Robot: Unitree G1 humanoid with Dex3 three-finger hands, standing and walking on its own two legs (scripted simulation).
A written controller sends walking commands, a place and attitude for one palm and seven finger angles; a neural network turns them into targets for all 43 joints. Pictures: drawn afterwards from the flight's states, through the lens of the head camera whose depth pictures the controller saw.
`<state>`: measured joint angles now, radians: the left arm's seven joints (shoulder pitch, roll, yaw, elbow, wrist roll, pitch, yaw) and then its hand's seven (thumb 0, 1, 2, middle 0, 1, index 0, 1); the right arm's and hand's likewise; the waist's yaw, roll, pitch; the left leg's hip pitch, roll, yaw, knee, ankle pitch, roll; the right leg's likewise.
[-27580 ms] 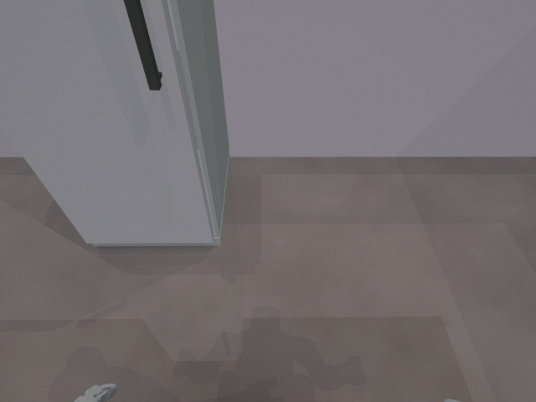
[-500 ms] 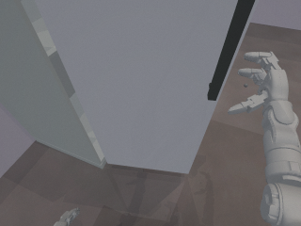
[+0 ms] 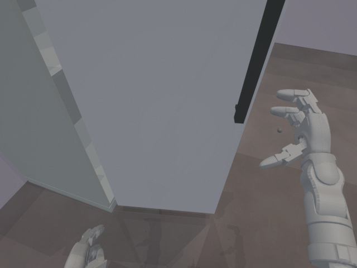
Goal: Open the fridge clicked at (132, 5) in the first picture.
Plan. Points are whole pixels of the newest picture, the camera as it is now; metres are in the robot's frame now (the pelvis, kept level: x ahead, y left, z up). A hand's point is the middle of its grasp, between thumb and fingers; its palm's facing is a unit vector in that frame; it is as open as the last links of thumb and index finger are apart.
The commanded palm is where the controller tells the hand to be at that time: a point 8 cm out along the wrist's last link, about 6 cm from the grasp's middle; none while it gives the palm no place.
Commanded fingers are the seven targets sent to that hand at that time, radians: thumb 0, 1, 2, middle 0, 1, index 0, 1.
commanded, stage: slip the hand off the handle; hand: right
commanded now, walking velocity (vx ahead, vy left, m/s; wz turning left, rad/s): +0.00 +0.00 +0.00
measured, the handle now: (258, 44) +0.51 -0.14 +0.28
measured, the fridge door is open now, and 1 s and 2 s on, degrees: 76 76 76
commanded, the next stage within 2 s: draw the hand back to the body in 0.46 s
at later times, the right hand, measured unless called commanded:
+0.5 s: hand (289, 146) +0.31 -0.18 +0.18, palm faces +0.09 +0.99 -0.15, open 14.7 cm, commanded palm +0.29 -0.23 +0.17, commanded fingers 0.00 0.55 -0.20 0.25 1.15 0.25 1.15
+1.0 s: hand (307, 163) +0.27 -0.21 +0.17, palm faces +0.20 +0.98 +0.00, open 14.7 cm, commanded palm +0.23 -0.25 +0.18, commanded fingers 0.00 0.48 -0.23 0.25 1.11 0.25 1.11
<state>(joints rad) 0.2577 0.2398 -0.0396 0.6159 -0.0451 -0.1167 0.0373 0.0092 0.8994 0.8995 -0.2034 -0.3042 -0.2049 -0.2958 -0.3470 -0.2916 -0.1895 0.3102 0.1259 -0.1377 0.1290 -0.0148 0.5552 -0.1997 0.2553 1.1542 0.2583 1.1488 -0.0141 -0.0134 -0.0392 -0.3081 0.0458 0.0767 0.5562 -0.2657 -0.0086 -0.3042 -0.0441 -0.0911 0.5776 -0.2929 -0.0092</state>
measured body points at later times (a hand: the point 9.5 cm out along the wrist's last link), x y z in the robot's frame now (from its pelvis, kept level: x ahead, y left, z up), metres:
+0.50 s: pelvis -0.01 +0.02 +0.00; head -0.03 +0.03 +0.45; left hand +0.18 +0.25 -0.08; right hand +0.30 -0.24 +0.18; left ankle +0.01 +0.13 -0.73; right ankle +0.01 -0.11 -0.73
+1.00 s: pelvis +0.00 +0.01 +0.01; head -0.04 +0.03 +0.45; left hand +0.22 +0.22 -0.05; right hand +0.26 -0.26 +0.17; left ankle +0.01 +0.13 -0.73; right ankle +0.01 -0.11 -0.73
